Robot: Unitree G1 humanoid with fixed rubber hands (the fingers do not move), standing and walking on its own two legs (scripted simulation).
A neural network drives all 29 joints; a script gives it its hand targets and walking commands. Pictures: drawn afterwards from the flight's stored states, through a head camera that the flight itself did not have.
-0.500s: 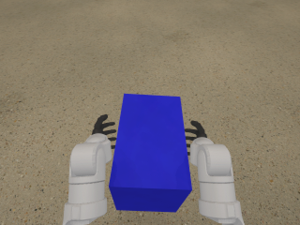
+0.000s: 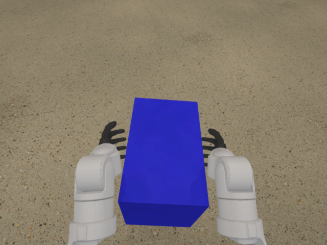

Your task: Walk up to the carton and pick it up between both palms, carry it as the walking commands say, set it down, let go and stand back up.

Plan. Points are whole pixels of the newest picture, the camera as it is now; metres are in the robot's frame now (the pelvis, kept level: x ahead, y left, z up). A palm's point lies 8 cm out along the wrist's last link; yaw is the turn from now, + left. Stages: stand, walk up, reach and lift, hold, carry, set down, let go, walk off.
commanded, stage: carry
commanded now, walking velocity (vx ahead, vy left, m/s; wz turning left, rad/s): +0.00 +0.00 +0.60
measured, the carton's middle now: (162, 162) +0.33 +0.00 -0.01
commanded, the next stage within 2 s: none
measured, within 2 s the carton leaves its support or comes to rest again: neither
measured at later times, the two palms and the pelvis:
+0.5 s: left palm (80, 160) +0.29 +0.19 +0.08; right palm (191, 151) +0.31 -0.07 +0.08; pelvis +0.01 +0.02 -0.01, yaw +7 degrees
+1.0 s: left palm (35, 191) +0.22 +0.26 +0.08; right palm (152, 152) +0.32 +0.03 +0.07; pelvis -0.01 +0.02 -0.01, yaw +22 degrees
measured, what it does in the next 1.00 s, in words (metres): steps on the spot, turning left: right foot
